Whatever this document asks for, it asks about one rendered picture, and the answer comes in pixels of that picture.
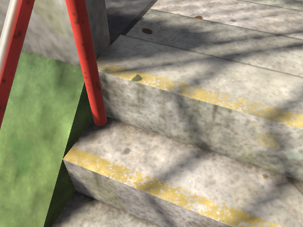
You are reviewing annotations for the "stairs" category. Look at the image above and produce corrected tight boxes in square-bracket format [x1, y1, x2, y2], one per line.
[51, 72, 303, 227]

